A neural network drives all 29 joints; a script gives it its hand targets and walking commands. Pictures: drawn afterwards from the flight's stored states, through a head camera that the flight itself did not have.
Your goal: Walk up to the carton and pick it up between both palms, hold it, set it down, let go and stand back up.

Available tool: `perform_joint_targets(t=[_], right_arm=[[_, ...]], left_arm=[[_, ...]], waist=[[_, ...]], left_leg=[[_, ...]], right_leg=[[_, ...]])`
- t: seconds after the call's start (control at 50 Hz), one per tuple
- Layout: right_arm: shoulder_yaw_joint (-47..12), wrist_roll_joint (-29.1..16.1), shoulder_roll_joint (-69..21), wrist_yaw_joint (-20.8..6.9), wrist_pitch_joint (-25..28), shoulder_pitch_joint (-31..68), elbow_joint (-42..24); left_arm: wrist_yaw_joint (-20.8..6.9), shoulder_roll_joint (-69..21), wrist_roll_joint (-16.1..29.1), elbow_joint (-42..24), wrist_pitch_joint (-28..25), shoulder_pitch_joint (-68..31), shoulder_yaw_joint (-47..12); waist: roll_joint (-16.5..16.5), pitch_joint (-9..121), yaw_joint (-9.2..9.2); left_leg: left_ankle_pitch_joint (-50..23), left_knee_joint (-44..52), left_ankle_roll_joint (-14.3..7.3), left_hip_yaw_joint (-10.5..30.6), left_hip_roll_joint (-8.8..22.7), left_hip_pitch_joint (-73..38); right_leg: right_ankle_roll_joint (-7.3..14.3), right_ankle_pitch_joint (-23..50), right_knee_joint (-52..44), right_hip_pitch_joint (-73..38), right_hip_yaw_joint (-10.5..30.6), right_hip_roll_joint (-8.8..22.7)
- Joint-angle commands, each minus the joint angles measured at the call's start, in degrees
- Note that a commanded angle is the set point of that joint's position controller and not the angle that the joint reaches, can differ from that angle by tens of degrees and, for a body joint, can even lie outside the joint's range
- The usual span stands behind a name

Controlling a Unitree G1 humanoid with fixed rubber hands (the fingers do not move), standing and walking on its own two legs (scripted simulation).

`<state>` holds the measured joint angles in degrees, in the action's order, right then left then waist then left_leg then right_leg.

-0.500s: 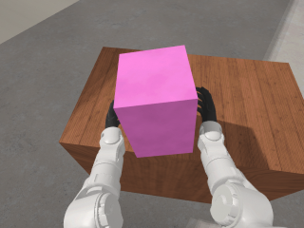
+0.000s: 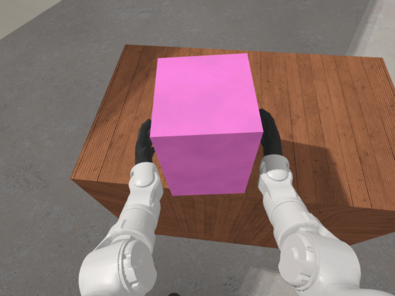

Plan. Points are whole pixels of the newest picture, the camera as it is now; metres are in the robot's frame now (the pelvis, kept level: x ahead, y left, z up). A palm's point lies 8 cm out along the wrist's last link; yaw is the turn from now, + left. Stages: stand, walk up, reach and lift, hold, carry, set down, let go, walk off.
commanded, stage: set down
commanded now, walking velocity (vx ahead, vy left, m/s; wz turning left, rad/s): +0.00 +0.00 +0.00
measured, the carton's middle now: (205, 132) +0.46 +0.03 +0.02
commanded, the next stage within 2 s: none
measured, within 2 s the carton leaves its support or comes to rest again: neither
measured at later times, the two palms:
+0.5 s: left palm (133, 133) +0.43 +0.17 +0.05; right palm (271, 135) +0.45 -0.11 +0.04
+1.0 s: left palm (99, 118) +0.42 +0.21 +0.12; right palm (300, 103) +0.45 -0.14 +0.13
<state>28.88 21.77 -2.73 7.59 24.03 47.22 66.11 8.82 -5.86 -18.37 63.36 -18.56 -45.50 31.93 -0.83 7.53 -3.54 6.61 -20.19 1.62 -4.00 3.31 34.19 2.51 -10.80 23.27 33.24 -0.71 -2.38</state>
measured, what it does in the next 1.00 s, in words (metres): stands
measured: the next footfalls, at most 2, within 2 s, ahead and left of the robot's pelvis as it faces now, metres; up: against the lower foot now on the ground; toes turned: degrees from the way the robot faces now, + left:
none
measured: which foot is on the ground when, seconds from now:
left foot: down 0.00-1.00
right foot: down 0.00-1.00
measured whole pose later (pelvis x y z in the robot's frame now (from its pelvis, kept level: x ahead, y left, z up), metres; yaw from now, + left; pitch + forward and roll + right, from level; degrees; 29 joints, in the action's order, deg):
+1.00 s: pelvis -0.03 +0.01 +0.00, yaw +0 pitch +19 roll -2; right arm 1.2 -16.5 18.2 2.0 -5.6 59.9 63.3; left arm 12.0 7.7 5.1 51.1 12.0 -56.4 8.9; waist -0.9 10.8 -4.1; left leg 6.7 -26.0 1.1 -2.0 4.2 37.9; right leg 1.9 -7.6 21.9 33.1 -2.5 -3.2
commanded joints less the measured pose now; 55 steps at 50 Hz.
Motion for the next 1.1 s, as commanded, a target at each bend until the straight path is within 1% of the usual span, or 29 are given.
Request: perform_joint_targets(t=[0.0,0.08,0.14,0.16,0.2,0.22,0.24,0.26,0.3,0.36,0.42,0.48,0.52,0.58,0.62,0.66,0.7,0.76,0.78,0.82,0.84,0.9,0.94,0.96,1.04,1.08], right_arm=[[-15.47,6.81,-33.30,-11.21,1.23,33.00,1.46],[-13.87,6.47,-30.79,-11.35,0.35,33.98,1.28],[-13.23,4.64,-25.55,-11.04,-0.39,34.84,0.86],[-13.34,3.25,-22.07,-10.73,-0.73,35.17,0.65],[-14.33,-1.30,-12.08,-9.36,-1.59,36.45,-0.88],[-14.41,-3.90,-6.15,-8.29,-2.16,37.04,-1.99],[-14.42,-6.11,-3.46,-7.31,-2.89,38.08,-3.48],[-14.88,-8.34,-0.34,-6.40,-3.70,38.67,-4.59],[-15.95,-13.70,6.59,-4.95,-5.16,40.36,-6.27],[-18.98,-20.30,12.38,-3.92,-7.43,42.39,-7.82],[-20.99,-23.90,17.26,-3.55,-9.50,43.36,-7.88],[-22.60,-26.93,21.65,-3.56,-11.83,43.71,-7.42],[-23.56,-28.95,23.73,-3.85,-13.19,44.62,-8.36],[-24.66,-31.84,28.23,-4.25,-15.34,45.71,-10.93],[-25.80,-34.34,29.87,-4.51,-17.36,46.74,-12.70],[-26.49,-36.25,31.01,-4.76,-19.64,46.88,-14.51],[-27.20,-37.42,30.57,-5.00,-22.20,46.85,-15.33],[-27.94,-39.24,32.31,-5.28,-25.22,45.81,-17.41],[-27.94,-39.45,30.96,-5.32,-25.97,45.36,-16.54],[-28.03,-39.53,31.06,-5.38,-26.96,44.29,-15.74],[-27.89,-39.63,30.74,-5.52,-27.16,44.28,-15.82],[-26.76,-38.46,29.65,-5.72,-26.95,43.62,-13.92],[-25.99,-38.06,30.85,-5.77,-26.66,43.71,-13.66],[-25.65,-37.87,30.86,-5.67,-26.66,43.66,-12.04],[-24.15,-36.81,31.20,-5.14,-26.33,45.36,-12.12],[-23.61,-36.43,31.67,-4.62,-26.31,46.64,-13.07]], left_arm=[[-6.78,-26.36,-4.02,-3.33,-2.26,-34.30,-14.44],[-5.84,-24.66,-3.98,-3.54,-1.85,-34.98,-13.94],[-4.70,-20.37,-3.39,-3.65,-1.72,-35.22,-13.20],[-4.11,-17.38,-2.70,-3.86,-1.79,-35.46,-13.07],[-2.35,-8.54,-0.10,-4.00,-2.05,-35.58,-12.73],[-1.25,-3.21,1.44,-4.19,-2.01,-35.53,-12.24],[-0.54,-0.04,2.33,-4.68,-1.74,-35.80,-11.14],[0.06,3.27,3.78,-5.37,-1.43,-36.37,-10.60],[1.32,9.23,7.62,-7.54,-0.84,-38.65,-10.94],[2.59,12.57,12.66,-8.00,1.14,-40.58,-13.73],[3.13,14.80,15.95,-5.03,3.54,-40.31,-15.84],[3.36,16.72,18.95,-2.46,6.37,-39.98,-18.15],[3.37,17.43,20.91,-2.88,8.15,-40.55,-19.63],[3.76,19.90,23.48,-6.29,11.23,-41.59,-21.45],[4.09,20.32,25.04,-10.33,14.14,-42.89,-22.77],[4.36,20.83,25.63,-15.29,17.32,-43.41,-23.24],[4.22,20.45,25.60,-17.97,20.58,-43.30,-23.33],[3.90,21.85,25.14,-24.86,25.04,-42.73,-23.06],[3.65,20.61,24.81,-25.06,26.04,-42.42,-23.22],[3.14,20.57,23.98,-26.44,27.53,-41.73,-22.78],[3.05,20.04,23.98,-27.31,27.86,-41.66,-22.98],[2.80,18.94,23.10,-26.20,27.62,-41.40,-23.38],[3.03,19.63,22.91,-26.13,27.73,-41.54,-23.51],[3.11,19.69,22.89,-24.56,27.81,-41.54,-23.85],[3.87,20.46,23.86,-23.25,27.15,-43.29,-24.70],[4.40,21.59,24.48,-22.93,26.98,-44.51,-24.96]], waist=[[-3.43,46.71,-2.88],[-2.21,48.23,-3.47],[-1.43,50.07,-4.23],[-0.91,51.33,-4.62],[0.12,55.23,-5.20],[0.19,56.51,-5.34],[-0.46,56.34,-5.33],[-1.37,56.16,-5.26],[-1.84,57.92,-4.74],[-2.31,58.92,-3.84],[-3.35,58.59,-3.19],[-4.39,57.41,-2.87],[-4.78,58.33,-2.50],[-5.01,60.79,-1.93],[-4.83,62.12,-1.30],[-4.46,62.98,-1.07],[-4.92,60.84,-0.67],[-3.28,61.52,-0.35],[-2.81,59.73,-0.07],[-1.38,58.13,-0.08],[-0.70,56.80,-0.22],[0.62,52.37,-0.24],[1.67,50.96,-0.48],[2.20,48.58,-0.54],[2.22,45.62,-0.54],[2.10,46.14,-0.75]], left_leg=[[-14.53,-1.41,-2.92,-3.86,-1.51,-8.03],[-14.40,-2.48,-2.39,-4.34,-1.46,-9.95],[-15.97,-3.83,-1.83,-4.67,-1.49,-11.42],[-16.93,-4.51,-1.52,-4.86,-1.53,-11.80],[-19.56,-6.51,-0.55,-5.10,-1.60,-11.78],[-19.71,-7.25,-0.38,-4.96,-1.67,-10.90],[-17.82,-7.13,-0.67,-4.78,-1.90,-9.09],[-16.11,-7.03,-0.98,-4.63,-2.11,-7.34],[-15.59,-7.53,-0.84,-4.18,-2.20,-6.48],[-17.68,-9.23,-0.06,-3.33,-2.05,-10.48],[-19.31,-10.89,0.69,-2.48,-1.70,-14.32],[-19.63,-11.46,1.18,-1.86,-1.42,-16.03],[-20.39,-11.64,1.41,-1.45,-1.33,-16.64],[-23.43,-12.17,2.01,-0.92,-1.19,-18.62],[-25.68,-12.43,2.47,-0.56,-1.15,-20.18],[-27.00,-12.32,2.76,-0.19,-1.28,-21.49],[-26.31,-11.69,2.68,0.18,-1.50,-21.38],[-27.49,-10.98,3.05,0.69,-1.83,-24.79],[-27.17,-10.93,3.06,0.97,-1.83,-25.49],[-26.65,-10.52,3.22,1.18,-1.91,-27.62],[-25.93,-10.25,3.20,1.46,-1.83,-28.49],[-22.08,-9.14,2.97,1.65,-1.68,-29.18],[-20.02,-8.41,2.86,1.59,-1.58,-29.66],[-18.07,-7.96,2.65,1.67,-1.54,-29.15],[-11.51,-6.76,1.72,1.63,-1.55,-27.21],[-9.92,-6.70,1.26,1.43,-1.65,-26.17]], right_leg=[[-5.43,45.56,6.55,-34.24,-0.18,3.28],[-4.68,40.33,5.76,-31.63,-0.71,2.38],[-4.32,38.31,5.81,-29.45,-0.78,1.64],[-4.14,38.30,6.16,-28.85,-0.66,1.36],[-3.92,40.01,7.38,-28.25,0.05,0.81],[-3.82,40.92,7.91,-28.62,0.53,0.78],[-3.88,40.81,7.95,-29.92,1.02,1.11],[-4.05,41.26,8.35,-30.94,1.49,1.35],[-4.34,41.77,9.03,-30.95,1.92,1.29],[-4.43,39.53,8.11,-26.23,1.22,0.54],[-4.27,35.53,6.77,-20.97,0.25,-0.44],[-3.98,32.13,5.46,-18.06,-0.36,-1.16],[-3.95,31.77,5.12,-17.29,-0.67,-1.53],[-4.05,33.62,5.11,-17.03,-1.06,-2.19],[-4.04,34.97,4.87,-17.00,-1.28,-2.59],[-4.09,36.65,4.60,-17.90,-1.23,-2.69],[-4.32,37.21,4.23,-18.67,-1.31,-2.48],[-4.53,38.40,3.68,-19.23,-1.35,-2.37],[-4.40,37.13,3.06,-18.18,-1.60,-2.19],[-4.14,35.03,1.91,-16.75,-1.88,-1.96],[-4.01,32.80,1.31,-15.63,-2.11,-1.97],[-3.54,27.01,-0.40,-13.65,-2.62,-1.64],[-3.32,24.44,-0.97,-13.50,-2.80,-1.61],[-3.22,22.17,-1.34,-13.10,-2.79,-1.46],[-3.11,15.72,-1.88,-12.34,-2.74,-1.05],[-3.15,14.78,-1.51,-13.20,-2.42,-0.85]])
